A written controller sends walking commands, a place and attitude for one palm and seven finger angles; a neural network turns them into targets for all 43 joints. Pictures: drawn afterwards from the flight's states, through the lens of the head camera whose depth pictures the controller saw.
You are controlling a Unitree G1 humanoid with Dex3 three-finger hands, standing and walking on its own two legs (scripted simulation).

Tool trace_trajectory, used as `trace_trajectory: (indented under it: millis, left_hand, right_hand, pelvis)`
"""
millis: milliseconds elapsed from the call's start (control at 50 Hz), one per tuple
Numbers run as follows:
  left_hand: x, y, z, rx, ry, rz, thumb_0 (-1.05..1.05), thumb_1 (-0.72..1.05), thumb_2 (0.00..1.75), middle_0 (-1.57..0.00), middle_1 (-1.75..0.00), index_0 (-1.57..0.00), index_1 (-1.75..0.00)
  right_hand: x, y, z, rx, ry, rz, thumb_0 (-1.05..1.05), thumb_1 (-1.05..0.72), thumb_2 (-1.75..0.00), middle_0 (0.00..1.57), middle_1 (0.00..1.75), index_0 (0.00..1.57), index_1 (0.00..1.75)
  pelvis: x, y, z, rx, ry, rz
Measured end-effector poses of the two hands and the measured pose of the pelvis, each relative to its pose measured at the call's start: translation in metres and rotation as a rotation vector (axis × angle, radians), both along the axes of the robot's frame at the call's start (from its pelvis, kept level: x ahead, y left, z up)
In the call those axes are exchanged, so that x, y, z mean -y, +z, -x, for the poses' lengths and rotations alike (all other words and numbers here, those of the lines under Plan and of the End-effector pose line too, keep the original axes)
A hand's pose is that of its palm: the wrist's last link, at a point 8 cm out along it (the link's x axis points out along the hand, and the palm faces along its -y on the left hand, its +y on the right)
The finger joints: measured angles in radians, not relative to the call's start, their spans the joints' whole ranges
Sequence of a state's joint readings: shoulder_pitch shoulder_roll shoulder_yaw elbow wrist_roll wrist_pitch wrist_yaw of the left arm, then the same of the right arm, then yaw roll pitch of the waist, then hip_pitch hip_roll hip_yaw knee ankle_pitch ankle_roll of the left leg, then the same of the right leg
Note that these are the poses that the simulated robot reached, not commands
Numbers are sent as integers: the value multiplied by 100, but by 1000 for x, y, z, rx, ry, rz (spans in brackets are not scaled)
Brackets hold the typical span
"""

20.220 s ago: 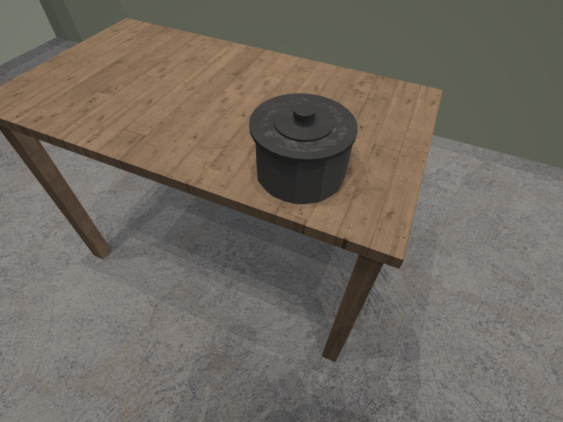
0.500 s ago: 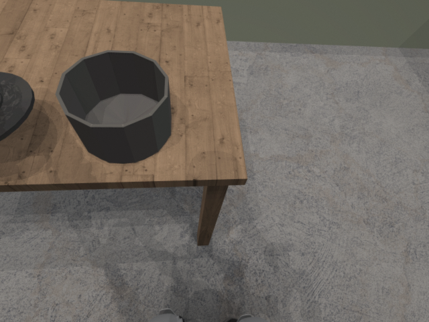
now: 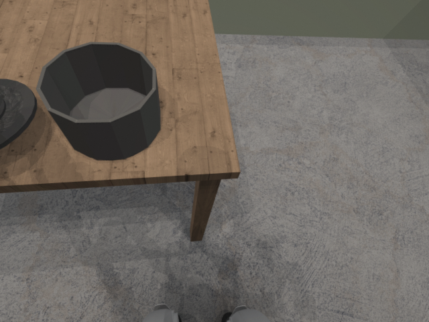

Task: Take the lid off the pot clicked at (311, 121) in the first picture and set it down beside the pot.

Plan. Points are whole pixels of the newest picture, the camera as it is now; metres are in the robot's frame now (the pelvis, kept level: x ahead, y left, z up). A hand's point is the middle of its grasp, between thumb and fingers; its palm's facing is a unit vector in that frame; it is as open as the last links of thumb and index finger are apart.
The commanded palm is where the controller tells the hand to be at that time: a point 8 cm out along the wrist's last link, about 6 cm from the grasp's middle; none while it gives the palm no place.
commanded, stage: lower the lid onto the table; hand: left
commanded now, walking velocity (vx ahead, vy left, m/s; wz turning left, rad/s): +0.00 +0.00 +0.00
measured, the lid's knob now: out of the picture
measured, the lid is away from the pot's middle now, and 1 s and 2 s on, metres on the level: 0.22 0.22 0.23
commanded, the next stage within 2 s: open the fingers wide in 0.68 s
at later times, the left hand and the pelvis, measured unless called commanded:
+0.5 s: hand out of the picture +0.47 +0.38 +0.08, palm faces -0.50 -0.25 -0.83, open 6.3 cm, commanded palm +0.55 +0.38 +0.15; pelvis +0.00 +0.01 -0.01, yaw +0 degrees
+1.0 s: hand out of the picture +0.45 +0.37 +0.06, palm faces -0.46 -0.18 -0.87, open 6.3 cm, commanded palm +0.49 +0.36 +0.13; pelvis -0.01 +0.00 -0.01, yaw +0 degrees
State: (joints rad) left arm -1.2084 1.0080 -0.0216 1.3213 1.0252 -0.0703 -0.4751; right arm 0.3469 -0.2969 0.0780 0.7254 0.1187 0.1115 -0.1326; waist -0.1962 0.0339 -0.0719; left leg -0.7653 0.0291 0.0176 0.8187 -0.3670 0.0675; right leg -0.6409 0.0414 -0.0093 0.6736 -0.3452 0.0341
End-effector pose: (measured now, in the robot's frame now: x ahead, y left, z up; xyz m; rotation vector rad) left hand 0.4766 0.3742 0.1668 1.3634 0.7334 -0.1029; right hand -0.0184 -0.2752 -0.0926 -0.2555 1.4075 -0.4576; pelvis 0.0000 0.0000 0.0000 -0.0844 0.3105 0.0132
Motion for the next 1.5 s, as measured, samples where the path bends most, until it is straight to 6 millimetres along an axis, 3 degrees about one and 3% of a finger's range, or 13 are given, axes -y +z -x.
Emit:
trace_trajectory:
  millis: [280, 540, 780, 900, 1220, 1500]
  left_hand:
    - [-23, -20, -1, -27, 40, 0, 6, 46, 44, -67, -93, -76, -99]
    - [-5, -36, -6, -26, -32, 21, 6, 46, 44, -67, -93, -76, -99]
    - [-2, -40, -6, -24, -49, -5, 6, 45, 43, -68, -94, -77, -100]
    - [3, -48, 6, 20, -99, -33, 5, 46, 43, -66, -94, -76, -100]
    - [4, -47, 34, 28, -135, -24, 3, 53, 39, -57, -99, -67, -104]
    - [9, -33, 24, 60, -143, -49, 0, 38, 39, -45, -102, -48, -104]
  right_hand:
    - [-8, 0, 9, -81, -7, 2, 0, -90, -90, 20, 30, 20, 30]
    - [-12, -5, 3, -42, 3, 5, 0, -90, -90, 20, 30, 20, 30]
    - [-12, -11, 14, -56, -12, 4, 0, -90, -90, 20, 30, 20, 30]
    - [-13, -14, 12, -86, -6, -41, 0, -91, -90, 20, 30, 20, 30]
    - [7, -10, -29, 8, 63, -11, 0, -91, -90, 20, 30, 20, 30]
    - [7, -14, -21, 1, 49, -13, 0, -91, -90, 20, 30, 20, 30]
  pelvis:
    - [-7, -4, -4, -39, 8, 16]
    - [-9, -9, 2, -46, 8, 21]
    - [-7, -14, 6, -57, 1, 19]
    - [-5, -12, 5, -50, 0, 11]
    - [5, -8, 10, -13, 24, 8]
    - [6, -10, 13, -15, 21, 2]
